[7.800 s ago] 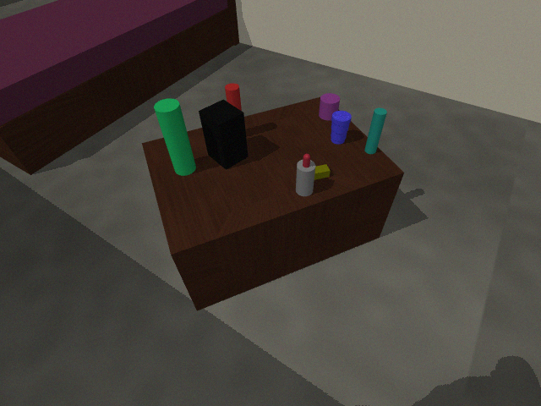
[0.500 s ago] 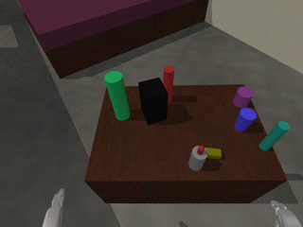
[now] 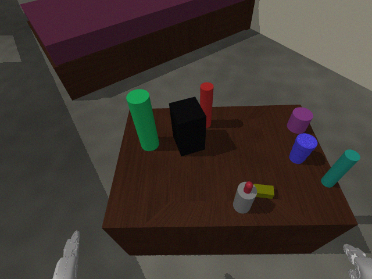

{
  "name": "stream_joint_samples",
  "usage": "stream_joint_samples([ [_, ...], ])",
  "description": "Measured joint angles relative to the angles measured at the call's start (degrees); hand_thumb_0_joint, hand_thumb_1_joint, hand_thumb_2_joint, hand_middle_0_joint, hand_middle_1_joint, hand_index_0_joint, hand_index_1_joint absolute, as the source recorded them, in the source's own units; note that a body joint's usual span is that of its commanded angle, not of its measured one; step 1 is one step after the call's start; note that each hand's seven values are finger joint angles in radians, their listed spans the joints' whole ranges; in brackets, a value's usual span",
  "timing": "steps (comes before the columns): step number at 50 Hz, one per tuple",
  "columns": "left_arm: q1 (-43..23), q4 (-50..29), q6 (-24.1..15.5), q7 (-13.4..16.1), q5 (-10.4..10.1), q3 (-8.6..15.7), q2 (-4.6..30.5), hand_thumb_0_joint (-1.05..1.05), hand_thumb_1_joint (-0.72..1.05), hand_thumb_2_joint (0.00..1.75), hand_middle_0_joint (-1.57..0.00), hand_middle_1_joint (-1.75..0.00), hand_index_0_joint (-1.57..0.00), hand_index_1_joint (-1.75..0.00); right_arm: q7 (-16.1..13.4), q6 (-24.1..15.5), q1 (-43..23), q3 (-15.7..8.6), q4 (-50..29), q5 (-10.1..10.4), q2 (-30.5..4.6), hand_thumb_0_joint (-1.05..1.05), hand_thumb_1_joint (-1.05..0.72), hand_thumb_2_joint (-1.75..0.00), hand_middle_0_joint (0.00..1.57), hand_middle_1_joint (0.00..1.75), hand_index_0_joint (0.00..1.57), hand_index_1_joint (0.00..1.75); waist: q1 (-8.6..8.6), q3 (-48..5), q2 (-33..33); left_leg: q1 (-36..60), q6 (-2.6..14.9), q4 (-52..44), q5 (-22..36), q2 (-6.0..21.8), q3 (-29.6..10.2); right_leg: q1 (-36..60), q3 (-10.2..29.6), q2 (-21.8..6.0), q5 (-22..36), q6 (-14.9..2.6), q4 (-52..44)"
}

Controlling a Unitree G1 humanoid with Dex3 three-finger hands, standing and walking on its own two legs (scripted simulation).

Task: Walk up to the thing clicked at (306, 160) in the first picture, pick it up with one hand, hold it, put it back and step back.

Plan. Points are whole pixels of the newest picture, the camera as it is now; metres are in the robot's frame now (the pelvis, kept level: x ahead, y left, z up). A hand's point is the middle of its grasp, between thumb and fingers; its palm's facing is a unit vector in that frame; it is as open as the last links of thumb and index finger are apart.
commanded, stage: go down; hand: right
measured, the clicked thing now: (245, 195) +0.42 -0.15 -0.23
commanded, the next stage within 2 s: approach in 1.76 s
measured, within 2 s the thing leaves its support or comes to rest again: neither
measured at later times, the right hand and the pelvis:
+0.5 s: hand (350, 273) +0.17 -0.29 -0.06, palm faces +0.12 +0.95 -0.30, open 17.4 cm; pelvis -0.02 +0.00 -0.01, yaw +0 degrees
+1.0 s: hand (357, 214) +0.26 -0.32 +0.00, palm faces +0.15 +0.97 -0.18, open 17.5 cm; pelvis -0.02 +0.00 +0.00, yaw +1 degrees
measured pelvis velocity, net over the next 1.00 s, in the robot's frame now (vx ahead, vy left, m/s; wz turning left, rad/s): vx -0.02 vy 0.00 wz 0.01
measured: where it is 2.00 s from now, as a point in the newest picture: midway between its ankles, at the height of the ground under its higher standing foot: outside the picture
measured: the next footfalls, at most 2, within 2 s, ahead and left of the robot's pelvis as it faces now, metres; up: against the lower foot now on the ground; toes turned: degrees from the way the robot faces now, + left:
none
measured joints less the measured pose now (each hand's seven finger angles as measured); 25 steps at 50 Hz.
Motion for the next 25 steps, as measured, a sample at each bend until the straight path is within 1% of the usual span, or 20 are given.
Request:
stream_joint_samples([
  [11, 1.2, -3.0, 0.2, 0.4, -0.1, -1.0, -0.5, -0.01, -0.53, 0.05, -0.06, -0.06, -0.06, -0.06, 1.9, 1.2, 2.1, -0.8, -3.4, 0.6, -0.7, -0.01, 0.48, -0.05, 0.04, 0.05, 0.05, 0.05, -0.09, -0.5, -0.5, -1.2, -0.13, 1.3, 0.0, 0.1, 0.0, -1.3, 0.1, 0.1, -0.1, -0.17, 1.5],
  [18, 3.1, -5.4, -0.2, 0.9, -0.2, -2.1, -1.0, -0.01, -0.53, 0.05, -0.06, -0.06, -0.06, -0.06, 2.3, 0.7, 2.8, -1.6, -5.1, 1.1, -0.8, -0.01, 0.49, -0.06, 0.04, 0.05, 0.05, 0.05, -0.28, -0.4, -0.1, -2.0, -0.18, 2.0, 0.1, 0.1, 0.0, -2.1, 0.2, 0.2, 0.0, -0.25, 2.2],
  [22, 3.1, -5.3, -0.7, 1.4, 0.0, -2.4, -1.2, -0.01, -0.53, 0.06, -0.06, -0.06, -0.06, -0.06, 2.1, -0.1, 1.4, -2.5, -5.2, 1.3, -1.4, -0.01, 0.51, -0.06, 0.04, 0.06, 0.05, 0.05, -0.23, 0.0, 0.1, -2.2, -0.2, 2.5, 0.0, 0.2, 0.2, -2.6, 0.5, 0.3, 0.0, -0.25, 2.8],
  [25, 2.4, -4.0, -1.8, 2.0, 0.2, -2.4, -1.1, -0.01, -0.53, 0.06, -0.06, -0.06, -0.06, -0.06, 2.1, -2.0, -1.1, -3.8, -4.9, 2.0, -2.2, -0.01, 0.52, -0.06, 0.04, 0.06, 0.05, 0.05, -0.14, 0.4, 0.2, -2.3, -0.22, 2.7, 0.0, 0.2, 0.4, -2.8, 0.6, 0.4, 0.0, -0.26, 3.2],
])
